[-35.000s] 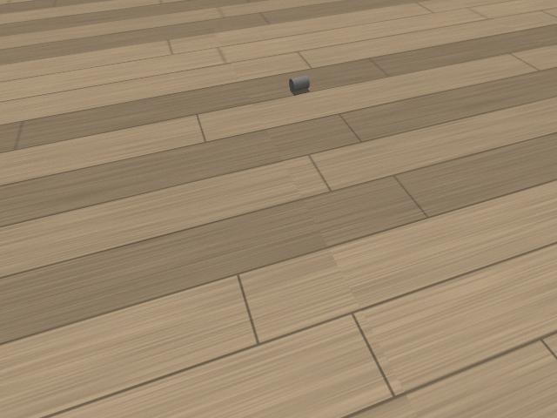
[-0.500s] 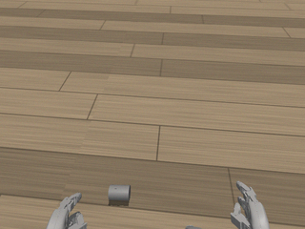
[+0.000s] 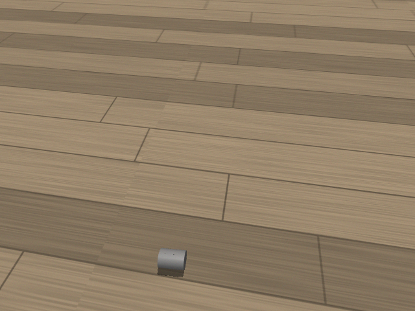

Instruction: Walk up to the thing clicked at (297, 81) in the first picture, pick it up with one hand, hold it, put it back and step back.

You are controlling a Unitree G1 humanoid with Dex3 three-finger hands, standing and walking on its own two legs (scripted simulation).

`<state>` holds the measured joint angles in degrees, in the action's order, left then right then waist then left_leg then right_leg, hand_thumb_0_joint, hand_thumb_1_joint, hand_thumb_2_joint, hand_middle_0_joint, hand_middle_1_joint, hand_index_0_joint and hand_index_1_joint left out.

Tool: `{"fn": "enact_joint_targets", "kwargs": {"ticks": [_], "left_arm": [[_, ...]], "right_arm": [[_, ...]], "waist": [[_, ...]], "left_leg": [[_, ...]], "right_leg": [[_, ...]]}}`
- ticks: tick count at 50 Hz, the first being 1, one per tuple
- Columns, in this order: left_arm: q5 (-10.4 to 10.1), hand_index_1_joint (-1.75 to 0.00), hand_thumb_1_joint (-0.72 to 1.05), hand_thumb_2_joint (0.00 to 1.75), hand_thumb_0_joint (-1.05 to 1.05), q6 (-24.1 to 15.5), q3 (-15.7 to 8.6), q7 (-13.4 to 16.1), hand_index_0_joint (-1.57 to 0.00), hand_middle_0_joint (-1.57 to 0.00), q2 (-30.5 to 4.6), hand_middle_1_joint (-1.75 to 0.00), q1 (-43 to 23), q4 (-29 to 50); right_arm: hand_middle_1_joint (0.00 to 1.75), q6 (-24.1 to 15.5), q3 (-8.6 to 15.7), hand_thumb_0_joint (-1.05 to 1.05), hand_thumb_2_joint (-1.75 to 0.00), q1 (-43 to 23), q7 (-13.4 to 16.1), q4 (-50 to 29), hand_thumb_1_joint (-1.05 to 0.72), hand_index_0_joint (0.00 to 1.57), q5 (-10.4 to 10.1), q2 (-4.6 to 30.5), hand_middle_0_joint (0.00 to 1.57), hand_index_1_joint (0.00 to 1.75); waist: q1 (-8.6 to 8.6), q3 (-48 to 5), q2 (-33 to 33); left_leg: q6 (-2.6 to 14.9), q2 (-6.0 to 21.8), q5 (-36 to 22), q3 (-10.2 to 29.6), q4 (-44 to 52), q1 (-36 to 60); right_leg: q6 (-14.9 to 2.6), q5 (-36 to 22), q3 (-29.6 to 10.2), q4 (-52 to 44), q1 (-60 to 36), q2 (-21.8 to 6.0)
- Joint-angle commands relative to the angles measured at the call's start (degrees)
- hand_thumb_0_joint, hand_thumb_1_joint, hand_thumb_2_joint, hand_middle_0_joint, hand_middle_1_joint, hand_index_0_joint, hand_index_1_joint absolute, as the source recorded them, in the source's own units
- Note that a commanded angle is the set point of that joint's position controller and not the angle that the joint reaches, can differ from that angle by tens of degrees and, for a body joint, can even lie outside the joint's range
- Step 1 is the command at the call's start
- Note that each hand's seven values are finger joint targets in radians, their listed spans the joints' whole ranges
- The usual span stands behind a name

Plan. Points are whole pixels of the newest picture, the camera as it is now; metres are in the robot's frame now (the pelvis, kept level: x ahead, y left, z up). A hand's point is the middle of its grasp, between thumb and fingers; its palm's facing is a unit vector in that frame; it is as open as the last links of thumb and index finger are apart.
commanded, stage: stand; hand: left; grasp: from above
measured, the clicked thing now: (172, 258) +0.46 +0.19 -0.72
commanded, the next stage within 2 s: none
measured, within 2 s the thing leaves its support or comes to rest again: neither
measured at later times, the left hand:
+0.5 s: hand out of the picture +0.04 +0.23 -0.14, palm faces +0.05 -0.94 -0.34, open 7.4 cm
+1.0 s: hand out of the picture +0.06 +0.23 -0.14, palm faces +0.02 -0.94 -0.33, open 7.4 cm
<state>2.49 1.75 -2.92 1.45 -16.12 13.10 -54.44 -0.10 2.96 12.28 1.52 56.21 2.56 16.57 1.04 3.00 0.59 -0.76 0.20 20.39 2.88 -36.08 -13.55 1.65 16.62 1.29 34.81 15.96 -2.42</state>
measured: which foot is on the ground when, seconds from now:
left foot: down 0.00-1.00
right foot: down 0.00-1.00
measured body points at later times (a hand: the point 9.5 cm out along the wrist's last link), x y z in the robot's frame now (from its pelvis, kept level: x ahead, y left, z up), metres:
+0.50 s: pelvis -0.01 -0.01 +0.02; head -0.02 -0.02 +0.47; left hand +0.04 +0.28 -0.12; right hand +0.05 -0.30 -0.13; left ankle -0.01 +0.13 -0.73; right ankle +0.02 -0.14 -0.73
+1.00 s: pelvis +0.00 -0.01 +0.02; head +0.00 -0.02 +0.47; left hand +0.06 +0.28 -0.12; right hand +0.05 -0.30 -0.13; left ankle -0.01 +0.13 -0.73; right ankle +0.02 -0.14 -0.73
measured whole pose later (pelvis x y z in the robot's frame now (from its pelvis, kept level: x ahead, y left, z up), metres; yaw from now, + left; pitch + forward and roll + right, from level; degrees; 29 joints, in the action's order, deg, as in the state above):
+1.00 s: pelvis +0.00 -0.01 +0.02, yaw +0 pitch -4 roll +0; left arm 1.2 0.0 -2.2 0.3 -17.5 6.7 -66.6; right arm 0.2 1.0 9.4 1.0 64.4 1.2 18.2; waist 0.3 4.3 1.2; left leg -2.1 1.6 12.5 3.0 -21.0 -4.7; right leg 0.6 9.3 1.8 20.7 7.5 -1.2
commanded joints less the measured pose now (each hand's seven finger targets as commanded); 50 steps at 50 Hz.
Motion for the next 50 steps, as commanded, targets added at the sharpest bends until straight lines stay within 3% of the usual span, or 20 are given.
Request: {"fn": "enact_joint_targets", "kwargs": {"ticks": [1, 6, 11, 21, 30, 34, 40, 50], "left_arm": [[-0.5, -0.30, 0.90, 0.90, 0.00, -2.4, -2.0, 1.1, -0.20, -0.20, -9.7, -0.30, -3.2, 0.2], [-0.8, -0.30, 0.90, 0.90, 0.00, -2.5, -1.6, 1.3, -0.20, -0.20, -10.0, -0.30, -3.1, -4.1], [-0.5, -0.30, 0.90, 0.90, 0.00, -2.4, -1.5, 1.2, -0.20, -0.20, -10.7, -0.30, -4.8, -6.3], [-0.8, -0.30, 0.90, 0.90, 0.00, -2.5, -1.5, 0.7, -0.20, -0.20, -11.5, -0.30, -6.0, -8.2], [-0.8, -0.30, 0.90, 0.90, 0.00, -2.6, -1.5, 0.3, -0.20, -0.20, -12.9, -0.30, -7.6, -8.5], [-1.2, -0.30, 0.90, 0.90, 0.00, -2.7, -1.5, 0.2, -0.20, -0.20, -12.7, -0.30, -7.3, -8.9], [-1.4, -0.30, 0.90, 0.90, 0.00, -2.8, -1.4, 0.1, -0.20, -0.20, -13.4, -0.30, -8.6, -8.9], [-1.6, -0.30, 0.90, 0.90, 0.00, -2.8, -1.1, -0.2, -0.20, -0.20, -12.9, -0.30, -8.4, -9.1]], "right_arm": [[0.30, -1.4, 1.9, 0.00, -0.90, -2.1, 0.8, -2.4, -0.90, 0.20, -0.6, 9.9, 0.20, 0.30], [0.30, -1.3, 1.4, 0.00, -0.90, -2.0, 0.9, 0.1, -0.90, 0.20, -1.0, 9.9, 0.20, 0.30], [0.30, -0.6, 1.1, 0.00, -0.90, -2.4, 0.8, 1.7, -0.90, 0.20, -1.0, 9.9, 0.20, 0.30], [0.30, -0.8, 0.7, 0.00, -0.90, -3.3, 0.4, 3.3, -0.90, 0.20, -1.0, 10.7, 0.20, 0.30], [0.30, -0.5, 0.5, 0.00, -0.90, -3.6, 0.0, 3.9, -0.90, 0.20, -1.1, 11.4, 0.20, 0.30], [0.30, -0.7, 0.3, 0.00, -0.90, -3.8, 0.1, 4.2, -0.90, 0.20, -1.1, 11.7, 0.20, 0.30], [0.30, -0.8, -0.1, 0.00, -0.90, -3.5, 0.0, 4.5, -0.90, 0.20, -1.3, 11.9, 0.20, 0.30], [0.30, -1.3, -0.4, 0.00, -0.90, -4.1, 0.2, 5.1, -0.90, 0.20, -1.4, 12.7, 0.20, 0.30]], "waist": [[0.04, -3.1, 0.3], [0.11, -2.9, -0.7], [-0.07, 0.8, -0.8], [0.09, 0.8, 0.2], [-0.18, 1.4, -1.0], [0.02, -0.5, 0.2], [-0.34, 0.2, -0.7], [-0.33, -2.0, 0.5]], "left_leg": [[2.49, 3.6, -10.9, 4.4, 11.6, 0.9], [2.09, 4.0, -15.9, 3.9, 13.6, 4.5], [1.80, 4.0, -10.0, 3.9, 16.9, 3.1], [1.89, 4.8, -8.8, 4.4, 19.1, 2.3], [1.64, 4.6, -6.7, 3.8, 18.9, 3.0], [1.82, 5.3, -8.9, 4.0, 19.2, 3.3], [1.78, 5.2, -9.7, 3.6, 19.4, 3.3], [1.53, 6.1, -15.4, 3.6, 19.8, 5.2]], "right_leg": [[-2.98, -8.5, -4.2, -9.9, -6.7, -3.5], [-2.51, -12.1, -3.6, -12.4, -9.1, -3.9], [-2.05, -5.4, -3.7, -15.4, -8.7, -3.5], [-2.04, -6.0, -3.9, -17.2, -10.7, -4.0], [-2.02, -0.2, -5.0, -19.3, -8.5, -4.2], [-2.22, -4.7, -4.9, -18.4, -10.7, -4.4], [-2.21, -4.0, -5.0, -18.8, -10.2, -4.4], [-2.37, -11.9, -4.2, -17.1, -11.7, -4.4]]}}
